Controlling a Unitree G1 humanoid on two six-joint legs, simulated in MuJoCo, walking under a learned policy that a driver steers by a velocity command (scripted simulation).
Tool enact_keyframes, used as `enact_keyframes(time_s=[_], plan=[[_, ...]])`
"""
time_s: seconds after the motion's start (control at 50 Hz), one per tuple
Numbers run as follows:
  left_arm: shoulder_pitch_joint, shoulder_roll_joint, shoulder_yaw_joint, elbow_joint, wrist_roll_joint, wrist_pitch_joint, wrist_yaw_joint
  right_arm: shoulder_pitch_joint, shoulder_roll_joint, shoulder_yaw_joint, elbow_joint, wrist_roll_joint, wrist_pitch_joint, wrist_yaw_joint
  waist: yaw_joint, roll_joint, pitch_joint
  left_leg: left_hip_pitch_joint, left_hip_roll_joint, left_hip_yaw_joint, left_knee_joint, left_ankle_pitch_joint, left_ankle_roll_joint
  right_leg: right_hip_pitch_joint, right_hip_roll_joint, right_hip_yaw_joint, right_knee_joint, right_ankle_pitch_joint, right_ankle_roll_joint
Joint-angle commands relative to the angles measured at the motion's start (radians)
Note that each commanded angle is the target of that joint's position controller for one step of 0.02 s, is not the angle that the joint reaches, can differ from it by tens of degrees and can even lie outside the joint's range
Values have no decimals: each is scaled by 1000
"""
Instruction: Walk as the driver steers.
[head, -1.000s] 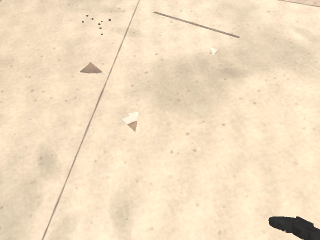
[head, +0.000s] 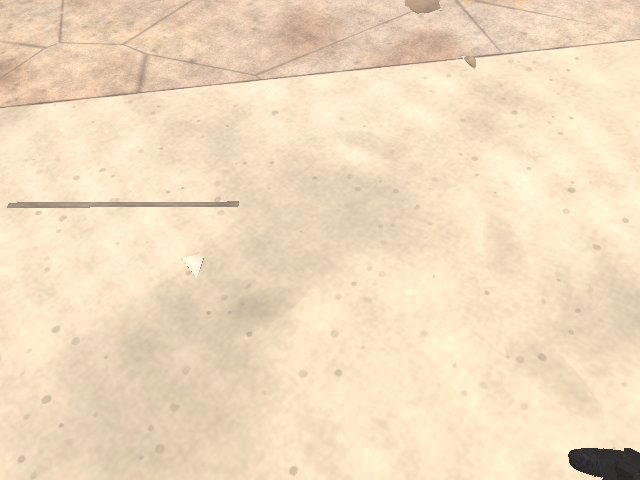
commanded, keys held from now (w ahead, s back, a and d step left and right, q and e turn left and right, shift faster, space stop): w+e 0.10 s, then w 0.46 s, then w+q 0.44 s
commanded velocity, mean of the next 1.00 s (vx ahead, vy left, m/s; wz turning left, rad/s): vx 0.50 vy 0.00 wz -0.05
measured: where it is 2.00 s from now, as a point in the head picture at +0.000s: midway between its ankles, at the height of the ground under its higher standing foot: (390, 348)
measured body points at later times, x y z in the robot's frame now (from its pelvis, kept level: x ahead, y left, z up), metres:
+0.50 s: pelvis +0.27 +0.03 +0.00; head +0.31 +0.02 +0.45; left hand +0.53 +0.21 -0.08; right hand +0.21 -0.25 -0.13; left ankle +0.22 +0.15 -0.75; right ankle +0.41 -0.15 -0.70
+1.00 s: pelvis +0.53 -0.06 +0.00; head +0.55 -0.06 +0.45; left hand +0.57 +0.22 -0.12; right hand +0.70 -0.32 -0.11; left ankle +0.70 +0.10 -0.69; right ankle +0.45 -0.15 -0.75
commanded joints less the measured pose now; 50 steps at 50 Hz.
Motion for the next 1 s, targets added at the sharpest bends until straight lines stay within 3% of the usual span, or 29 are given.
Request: enact_keyframes(time_s=[0.02,0.08,0.1,0.12,0.14,0.16,0.18,0.2,0.22,0.24,0.28,0.34,0.4,0.46,0.5,0.56,0.58,0.6,0.62,0.64,0.66,0.68,0.7,0.72,0.76,0.8,0.84,0.94,1.0], plan=[[28,163,46,-45,-6,-6,10,-91,-91,-20,-90,10,-24,10,-1,-143,-27,137,-54,24,-91,41,11,-56,-227,194,-52,136,-125],[11,159,47,-49,-2,5,18,-32,-128,-37,-81,12,-40,17,-43,-179,-35,209,-58,20,-124,-83,51,1,-254,272,41,160,-105],[-2,141,41,-56,0,10,18,46,-141,-47,-59,8,-45,13,-84,-182,-63,312,-65,41,-161,-91,73,-7,-223,268,105,197,-85],[-3,92,22,-64,7,8,14,163,-174,-61,-38,-7,-51,9,-137,-150,-161,502,2,0,-150,-99,117,-48,-170,211,273,213,-53],[71,29,0,-72,27,5,14,302,-231,-73,-24,-17,-49,6,-147,17,-312,793,188,-222,-124,-149,196,-226,-74,108,571,-38,-3],[199,15,-9,-85,-16,-7,12,377,-280,-89,29,-10,-33,18,-94,361,-360,988,343,-708,-282,-447,336,-557,4,35,848,-367,48],[154,119,8,-51,-28,-7,16,342,-173,-65,9,13,-32,22,-127,185,-250,917,317,-702,-333,-652,307,-649,-62,82,950,-304,54],[32,156,18,-70,-19,-4,15,284,-123,-50,-2,12,-26,19,-145,85,-131,789,277,-533,-336,-589,267,-665,-94,49,956,-212,52],[-36,146,16,-85,-2,-3,16,238,-107,-41,-9,-1,-20,20,-131,13,-72,668,235,-414,-345,-450,255,-628,-126,23,925,-150,52],[-69,128,16,-99,9,-8,13,212,-90,-34,-2,-8,-18,18,-111,14,-34,588,202,-336,-362,-343,259,-605,-152,23,866,-107,49],[-53,92,10,-100,3,-10,2,209,-69,-26,11,-10,-22,13,-80,63,-40,529,153,-228,-395,-217,257,-534,-183,-6,784,-74,47],[-104,54,-6,-126,12,-11,-3,242,-114,-35,36,7,-26,8,-83,48,-30,522,163,-152,-437,-74,292,-560,-205,-53,645,-27,67],[-191,32,-21,-150,13,-21,-11,265,-144,-41,51,14,-14,2,-110,30,-21,522,144,-64,-456,-12,279,-536,-207,-85,458,123,79],[-280,28,-26,-169,4,-28,-23,310,-157,-38,73,23,-2,2,-143,34,-4,519,122,0,-447,3,253,-465,-177,-122,304,242,82],[-329,35,-24,-186,-2,-31,-31,349,-163,-37,91,27,8,3,-159,37,8,553,143,-3,-433,1,245,-448,-162,-130,251,252,75],[-353,59,-16,-206,-4,-35,-42,365,-181,-41,110,32,25,0,-138,51,17,629,185,-14,-382,66,223,-418,-145,-134,185,177,38],[-317,76,-7,-199,-1,-38,-42,361,-188,-42,113,33,31,-2,-108,53,0,628,182,-15,-329,163,212,-339,-128,-143,155,158,23],[-217,104,11,-172,5,-39,-38,348,-187,-39,112,36,35,-4,-44,41,-55,606,150,14,-214,298,191,-183,-104,-161,111,172,0],[-65,155,36,-131,14,-38,-28,343,-162,-28,102,27,33,-5,27,19,-159,506,98,47,-25,291,161,62,-138,-130,124,193,-32],[105,243,58,-112,36,-30,-13,349,-80,0,62,0,23,-4,76,-137,-321,233,7,102,328,-50,107,392,-385,156,141,178,-113],[120,260,56,-103,35,-23,-18,442,-25,19,60,15,4,-2,29,-351,-423,-18,-101,37,571,-625,82,525,-544,533,12,15,-218],[93,169,33,-102,25,-25,-19,377,-135,-12,66,40,0,0,51,-226,-306,-109,-48,-30,669,-592,85,434,-503,477,-20,-76,-182],[31,137,20,-101,17,-28,-19,312,-152,-21,46,50,-1,3,31,-194,-182,-134,-9,-10,659,-496,90,305,-466,320,-44,-33,-149],[-32,112,12,-100,20,-32,-22,281,-136,-21,47,41,3,-2,-2,-138,-125,-98,26,5,622,-417,84,190,-420,223,-80,23,-129],[-104,76,6,-90,29,-48,-28,302,-105,-27,57,32,28,-4,-59,-159,-64,-8,65,-2,567,-321,70,41,-368,83,-156,121,-113],[-122,73,11,-69,31,-66,-27,310,-65,-24,58,34,51,-5,-83,-138,-42,12,66,-1,553,-273,56,-15,-359,-5,-200,217,-120],[-116,86,18,-46,37,-73,-20,270,-57,-26,39,30,61,-7,-85,-114,-17,-36,65,-19,502,-202,46,-14,-360,-75,-218,285,-120],[-88,123,30,-5,33,-64,-1,135,-34,-18,-8,21,53,19,-46,-88,25,-45,48,27,222,24,50,30,-337,-230,-238,324,-91],[-33,147,39,26,22,-49,7,27,-20,-8,-56,20,51,37,-3,-68,63,-64,40,77,111,34,71,105,-366,-275,-229,341,-84]])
